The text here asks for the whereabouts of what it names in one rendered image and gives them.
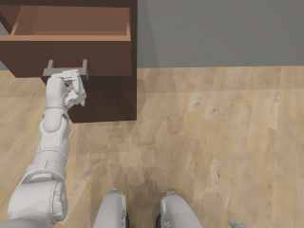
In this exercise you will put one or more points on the left robot forearm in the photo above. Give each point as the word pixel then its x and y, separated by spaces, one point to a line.
pixel 49 163

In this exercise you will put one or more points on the left robot upper arm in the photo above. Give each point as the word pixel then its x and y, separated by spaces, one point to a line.
pixel 37 205

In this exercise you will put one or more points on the left robot thigh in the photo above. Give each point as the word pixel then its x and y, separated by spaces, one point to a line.
pixel 111 211

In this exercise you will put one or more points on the drawer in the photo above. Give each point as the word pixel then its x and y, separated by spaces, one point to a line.
pixel 68 36

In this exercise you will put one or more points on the left robot hand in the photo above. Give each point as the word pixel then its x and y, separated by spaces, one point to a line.
pixel 65 90

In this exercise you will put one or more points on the robot right shin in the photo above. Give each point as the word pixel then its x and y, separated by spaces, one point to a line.
pixel 166 224

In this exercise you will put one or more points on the right robot hand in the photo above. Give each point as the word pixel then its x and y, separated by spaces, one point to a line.
pixel 236 224

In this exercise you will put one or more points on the handle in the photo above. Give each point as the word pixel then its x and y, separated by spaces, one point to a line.
pixel 55 70

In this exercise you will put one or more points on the cabinet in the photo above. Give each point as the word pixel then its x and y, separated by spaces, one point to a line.
pixel 108 98

